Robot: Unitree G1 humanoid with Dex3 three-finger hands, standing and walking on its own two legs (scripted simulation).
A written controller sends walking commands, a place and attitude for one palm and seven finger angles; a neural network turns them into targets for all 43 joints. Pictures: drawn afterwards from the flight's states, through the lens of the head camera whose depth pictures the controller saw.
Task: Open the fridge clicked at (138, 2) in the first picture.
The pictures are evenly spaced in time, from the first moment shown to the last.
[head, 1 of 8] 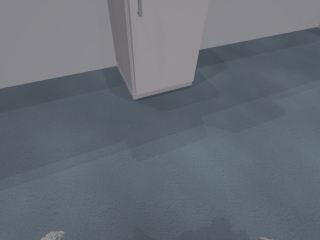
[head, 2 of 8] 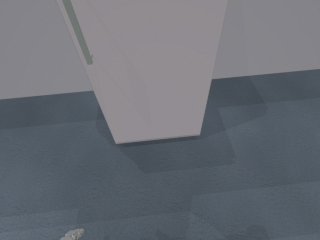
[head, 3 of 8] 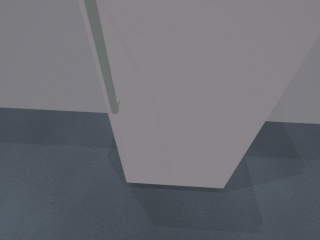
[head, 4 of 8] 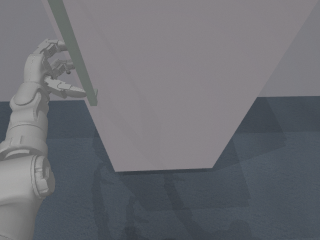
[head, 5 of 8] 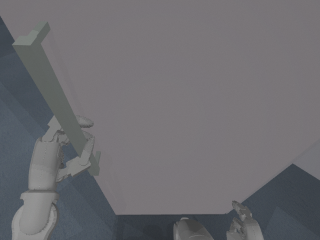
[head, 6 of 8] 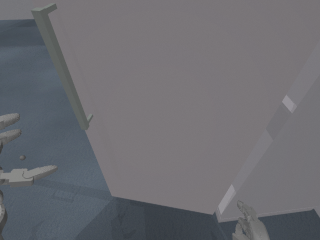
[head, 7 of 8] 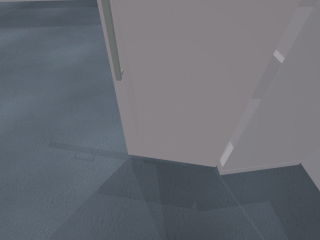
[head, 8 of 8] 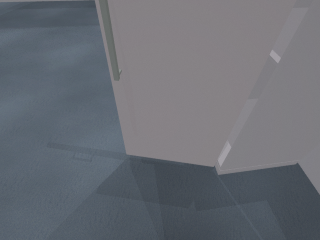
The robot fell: no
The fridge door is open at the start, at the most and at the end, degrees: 0 86 73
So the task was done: yes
